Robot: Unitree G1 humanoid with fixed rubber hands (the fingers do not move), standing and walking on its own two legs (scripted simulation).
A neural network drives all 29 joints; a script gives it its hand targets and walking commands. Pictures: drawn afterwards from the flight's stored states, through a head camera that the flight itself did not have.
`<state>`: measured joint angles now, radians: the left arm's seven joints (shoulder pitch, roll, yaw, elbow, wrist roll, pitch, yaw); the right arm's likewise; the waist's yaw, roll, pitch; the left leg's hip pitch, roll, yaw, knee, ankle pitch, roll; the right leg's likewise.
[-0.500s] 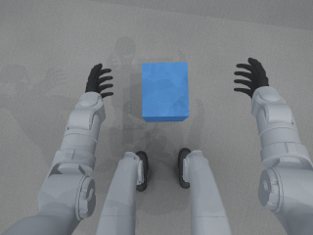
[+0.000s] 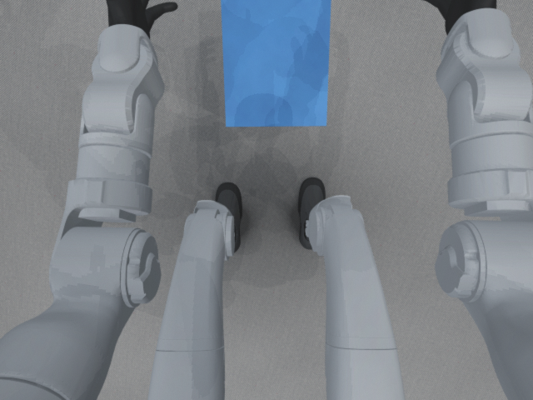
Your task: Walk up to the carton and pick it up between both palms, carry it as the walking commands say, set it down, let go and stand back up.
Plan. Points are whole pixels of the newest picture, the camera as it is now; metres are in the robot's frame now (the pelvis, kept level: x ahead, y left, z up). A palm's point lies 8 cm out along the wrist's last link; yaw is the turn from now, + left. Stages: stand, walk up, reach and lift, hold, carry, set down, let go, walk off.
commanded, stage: reach and lift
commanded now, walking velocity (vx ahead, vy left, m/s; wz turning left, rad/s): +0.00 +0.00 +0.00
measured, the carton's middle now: (275, 71) +0.51 -0.01 -0.53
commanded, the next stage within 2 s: none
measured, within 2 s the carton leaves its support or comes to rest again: neither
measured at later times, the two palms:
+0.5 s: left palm (175, 61) +0.50 +0.15 -0.30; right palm (403, 46) +0.50 -0.20 -0.29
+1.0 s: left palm (195, 66) +0.51 +0.14 -0.43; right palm (368, 59) +0.51 -0.19 -0.43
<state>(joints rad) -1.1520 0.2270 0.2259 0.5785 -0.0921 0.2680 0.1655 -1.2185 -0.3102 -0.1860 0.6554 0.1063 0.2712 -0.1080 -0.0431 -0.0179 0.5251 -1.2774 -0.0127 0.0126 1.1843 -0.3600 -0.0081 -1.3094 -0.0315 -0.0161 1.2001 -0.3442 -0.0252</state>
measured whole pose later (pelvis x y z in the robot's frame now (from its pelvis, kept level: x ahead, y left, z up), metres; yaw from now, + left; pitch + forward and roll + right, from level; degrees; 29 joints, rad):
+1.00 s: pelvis -0.02 +0.01 -0.25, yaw -1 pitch +29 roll +1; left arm -1.39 0.29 0.00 0.97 -0.30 0.16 0.23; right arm -1.42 -0.39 -0.03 1.01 0.28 0.14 -0.17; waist 0.00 0.01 0.53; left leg -2.05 0.00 0.01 2.15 -0.61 0.00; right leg -2.08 -0.02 -0.01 2.13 -0.56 -0.02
